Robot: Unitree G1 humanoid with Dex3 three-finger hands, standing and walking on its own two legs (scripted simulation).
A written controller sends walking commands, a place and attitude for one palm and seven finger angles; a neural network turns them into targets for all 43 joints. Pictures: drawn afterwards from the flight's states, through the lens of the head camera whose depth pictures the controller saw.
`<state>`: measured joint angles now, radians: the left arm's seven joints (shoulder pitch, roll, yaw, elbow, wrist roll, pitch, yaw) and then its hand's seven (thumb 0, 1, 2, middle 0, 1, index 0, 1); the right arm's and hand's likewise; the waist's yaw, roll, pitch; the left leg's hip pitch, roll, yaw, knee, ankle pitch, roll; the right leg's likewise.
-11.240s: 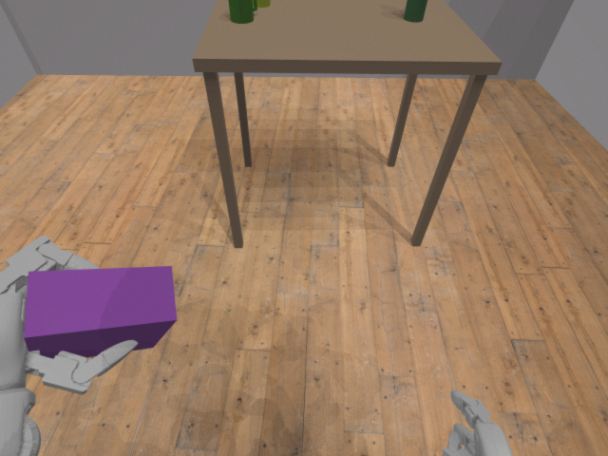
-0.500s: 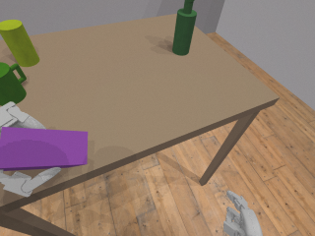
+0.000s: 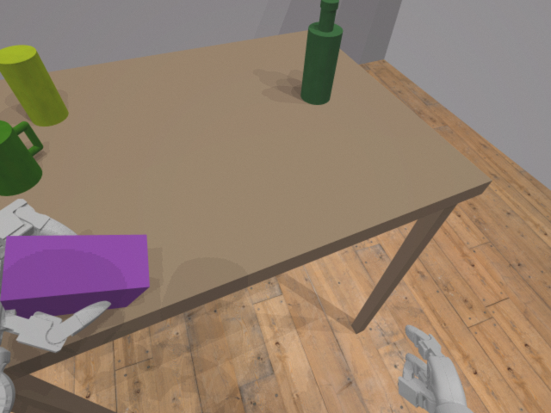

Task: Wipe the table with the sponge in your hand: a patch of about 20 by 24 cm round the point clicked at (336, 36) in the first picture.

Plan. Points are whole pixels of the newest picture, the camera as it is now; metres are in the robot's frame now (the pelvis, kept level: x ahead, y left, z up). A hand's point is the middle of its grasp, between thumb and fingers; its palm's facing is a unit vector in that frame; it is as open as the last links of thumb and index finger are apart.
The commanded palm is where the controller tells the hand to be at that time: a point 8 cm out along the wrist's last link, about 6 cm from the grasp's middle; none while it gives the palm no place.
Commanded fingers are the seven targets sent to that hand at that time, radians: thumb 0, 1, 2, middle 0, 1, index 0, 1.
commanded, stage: shuffle to correct the standing spot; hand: left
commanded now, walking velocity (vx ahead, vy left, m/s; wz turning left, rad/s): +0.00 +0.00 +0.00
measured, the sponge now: (97, 276) +0.24 +0.21 +0.14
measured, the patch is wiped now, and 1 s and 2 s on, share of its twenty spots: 0.00 0.00 0.00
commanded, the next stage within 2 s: come to a stop and stand still in 1.32 s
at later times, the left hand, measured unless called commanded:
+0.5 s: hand (85, 267) +0.24 +0.21 +0.16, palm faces +0.38 -0.85 -0.36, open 9.8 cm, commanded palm +0.17 +0.26 +0.18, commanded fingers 0.00 0.10 1.30 -1.20 -1.60 -1.20 -1.60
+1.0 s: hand (145, 229) +0.29 +0.16 +0.16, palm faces +0.38 -0.83 -0.41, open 9.8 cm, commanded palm +0.23 +0.19 +0.18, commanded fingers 0.00 0.10 1.30 -1.20 -1.60 -1.20 -1.60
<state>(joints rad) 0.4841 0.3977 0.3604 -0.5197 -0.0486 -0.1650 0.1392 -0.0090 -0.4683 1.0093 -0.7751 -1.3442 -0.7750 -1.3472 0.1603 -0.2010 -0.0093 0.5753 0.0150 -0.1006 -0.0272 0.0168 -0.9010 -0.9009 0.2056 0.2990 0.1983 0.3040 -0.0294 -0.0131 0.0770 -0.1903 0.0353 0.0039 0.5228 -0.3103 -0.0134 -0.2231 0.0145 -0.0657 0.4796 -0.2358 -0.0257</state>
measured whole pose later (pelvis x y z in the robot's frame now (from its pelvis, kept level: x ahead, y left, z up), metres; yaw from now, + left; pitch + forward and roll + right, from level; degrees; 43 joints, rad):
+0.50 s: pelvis +0.02 -0.03 -0.01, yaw +1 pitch -1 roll -2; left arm 0.45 0.38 0.34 -0.55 -0.07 -0.11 0.15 -0.01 -0.47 1.01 -0.78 -1.34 -0.78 -1.35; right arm 0.21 -0.16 0.02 0.58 0.03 -0.05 -0.01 0.02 -0.90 -0.90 0.21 0.30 0.20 0.30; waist -0.01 0.00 0.07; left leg -0.25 0.09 -0.03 0.69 -0.37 -0.01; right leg -0.23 0.06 -0.11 0.56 -0.31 -0.08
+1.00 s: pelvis +0.07 -0.09 +0.00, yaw +0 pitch -1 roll +1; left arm 0.49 0.41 0.37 -0.55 -0.06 -0.15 0.15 -0.01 -0.47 1.01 -0.78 -1.34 -0.78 -1.35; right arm 0.21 -0.19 0.00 0.58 0.00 -0.02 -0.01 0.02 -0.90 -0.90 0.20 0.30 0.20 0.30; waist 0.03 -0.07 0.09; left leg -0.48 0.05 0.12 0.94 -0.35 -0.01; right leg -0.20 0.08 -0.09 0.46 -0.25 -0.14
